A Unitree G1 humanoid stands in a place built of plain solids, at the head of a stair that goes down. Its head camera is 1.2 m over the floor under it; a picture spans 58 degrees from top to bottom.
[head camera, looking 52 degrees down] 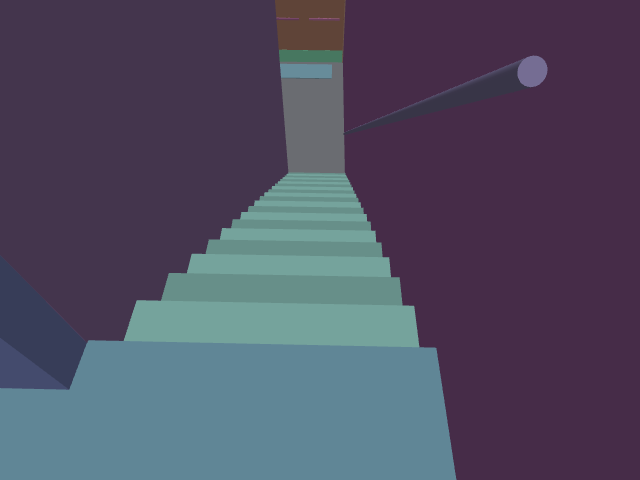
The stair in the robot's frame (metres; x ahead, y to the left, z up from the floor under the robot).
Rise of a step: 0.21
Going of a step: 0.26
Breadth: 1.03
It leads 1 degrees to the right of straight ahead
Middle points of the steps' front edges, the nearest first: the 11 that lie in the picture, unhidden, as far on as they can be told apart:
0.55 0.17 0.00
0.81 0.17 -0.21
1.07 0.16 -0.42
1.33 0.16 -0.63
1.59 0.15 -0.84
1.85 0.14 -1.05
2.11 0.14 -1.26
2.37 0.13 -1.47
2.64 0.13 -1.68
2.90 0.12 -1.89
3.16 0.11 -2.10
